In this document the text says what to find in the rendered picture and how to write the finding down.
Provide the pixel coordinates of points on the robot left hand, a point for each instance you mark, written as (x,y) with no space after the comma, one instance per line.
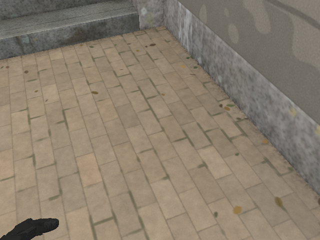
(30,228)

